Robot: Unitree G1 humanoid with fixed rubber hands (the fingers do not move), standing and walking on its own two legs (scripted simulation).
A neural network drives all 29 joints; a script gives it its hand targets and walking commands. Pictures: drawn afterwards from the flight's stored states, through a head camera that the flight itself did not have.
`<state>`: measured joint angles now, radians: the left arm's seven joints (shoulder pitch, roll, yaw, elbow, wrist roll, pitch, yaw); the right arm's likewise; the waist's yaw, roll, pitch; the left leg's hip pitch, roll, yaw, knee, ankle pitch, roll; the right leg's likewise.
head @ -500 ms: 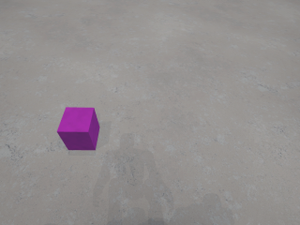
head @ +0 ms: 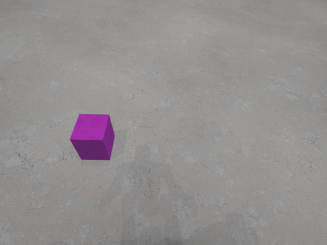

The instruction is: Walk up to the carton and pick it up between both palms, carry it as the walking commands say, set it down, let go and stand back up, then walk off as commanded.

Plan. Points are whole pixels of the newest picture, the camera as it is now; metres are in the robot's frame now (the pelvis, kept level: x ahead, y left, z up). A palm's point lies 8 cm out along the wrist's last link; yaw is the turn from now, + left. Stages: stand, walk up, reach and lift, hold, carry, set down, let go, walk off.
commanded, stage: stand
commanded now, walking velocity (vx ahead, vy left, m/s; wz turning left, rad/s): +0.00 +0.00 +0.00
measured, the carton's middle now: (95, 137) +0.83 +0.46 -0.66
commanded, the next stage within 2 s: walk off in 0.28 s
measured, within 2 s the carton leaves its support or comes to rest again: neither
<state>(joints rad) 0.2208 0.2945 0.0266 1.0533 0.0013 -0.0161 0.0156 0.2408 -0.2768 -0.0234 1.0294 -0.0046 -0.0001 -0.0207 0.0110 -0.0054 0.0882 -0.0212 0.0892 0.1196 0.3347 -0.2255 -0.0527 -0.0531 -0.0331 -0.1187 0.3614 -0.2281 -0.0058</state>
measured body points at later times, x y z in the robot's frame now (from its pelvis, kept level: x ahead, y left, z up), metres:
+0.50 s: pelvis +0.00 +0.01 +0.00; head +0.01 +0.01 +0.45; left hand +0.05 +0.29 -0.14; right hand +0.04 -0.27 -0.14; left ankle -0.03 +0.14 -0.75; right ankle -0.01 -0.11 -0.75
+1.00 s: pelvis -0.05 +0.12 -0.03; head +0.01 +0.13 +0.42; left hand -0.02 +0.39 -0.18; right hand +0.08 -0.11 -0.17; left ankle -0.01 +0.18 -0.75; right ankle -0.04 +0.00 -0.70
